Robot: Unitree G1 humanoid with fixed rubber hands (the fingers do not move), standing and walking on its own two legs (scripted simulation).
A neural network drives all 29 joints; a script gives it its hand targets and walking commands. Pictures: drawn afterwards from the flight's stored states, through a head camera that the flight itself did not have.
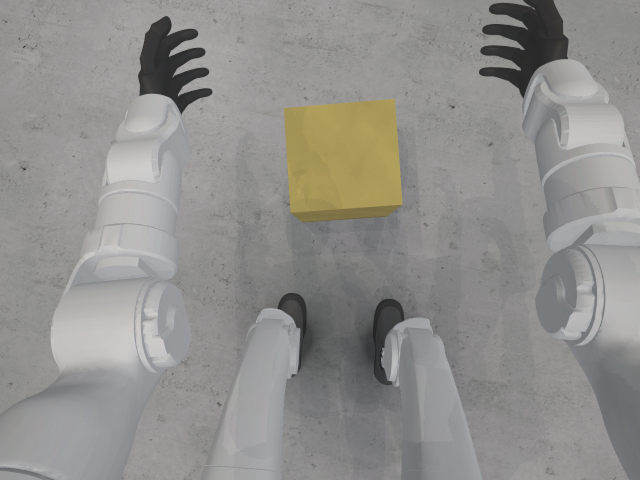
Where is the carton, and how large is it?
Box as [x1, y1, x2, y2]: [284, 99, 402, 221]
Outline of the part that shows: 394,99 284,108 291,213 301,221 385,216 402,204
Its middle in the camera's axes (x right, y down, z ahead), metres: +0.05 -0.16 +0.85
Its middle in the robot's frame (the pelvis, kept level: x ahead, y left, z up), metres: +0.53 +0.02 -0.52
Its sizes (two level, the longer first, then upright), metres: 0.210 0.200 0.250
